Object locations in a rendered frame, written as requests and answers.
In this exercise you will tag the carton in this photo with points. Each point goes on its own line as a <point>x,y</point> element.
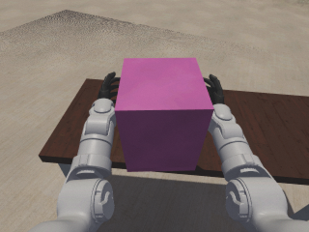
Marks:
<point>163,112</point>

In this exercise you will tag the left robot forearm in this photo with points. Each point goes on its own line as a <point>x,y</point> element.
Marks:
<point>94,152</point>

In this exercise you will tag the right robot forearm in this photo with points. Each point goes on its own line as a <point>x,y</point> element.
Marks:
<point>232,147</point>

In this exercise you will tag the table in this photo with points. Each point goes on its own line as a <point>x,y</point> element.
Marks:
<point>275,126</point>

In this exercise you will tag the robot right hand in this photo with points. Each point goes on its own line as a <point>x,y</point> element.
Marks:
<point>215,90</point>

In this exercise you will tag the robot left hand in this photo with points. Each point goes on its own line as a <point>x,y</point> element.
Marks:
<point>106,87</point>

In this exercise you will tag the left robot upper arm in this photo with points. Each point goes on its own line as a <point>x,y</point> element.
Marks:
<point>83,206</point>

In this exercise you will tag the right robot upper arm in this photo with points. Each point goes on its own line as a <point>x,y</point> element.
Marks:
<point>259,204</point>

